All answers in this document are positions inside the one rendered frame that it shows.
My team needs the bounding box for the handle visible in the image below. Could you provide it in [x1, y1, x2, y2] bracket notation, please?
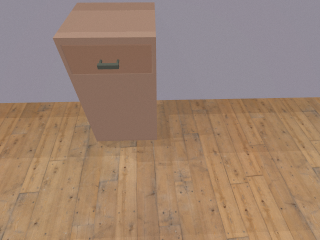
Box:
[97, 59, 119, 70]

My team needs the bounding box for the cabinet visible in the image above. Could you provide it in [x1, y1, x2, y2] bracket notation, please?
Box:
[53, 2, 157, 142]

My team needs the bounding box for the drawer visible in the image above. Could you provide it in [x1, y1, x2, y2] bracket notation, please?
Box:
[61, 44, 152, 74]

